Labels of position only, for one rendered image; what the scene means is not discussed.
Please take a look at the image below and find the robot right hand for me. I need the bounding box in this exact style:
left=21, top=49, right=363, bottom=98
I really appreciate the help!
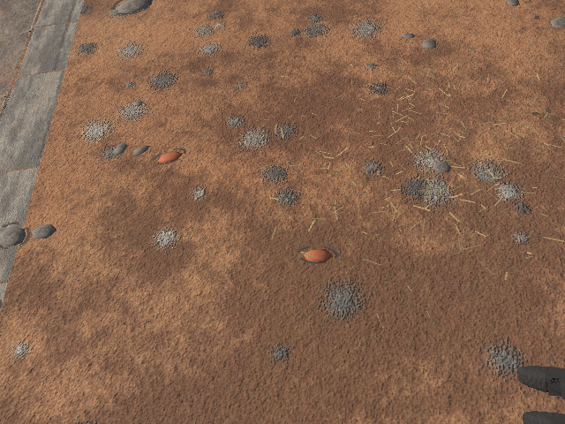
left=517, top=366, right=565, bottom=424

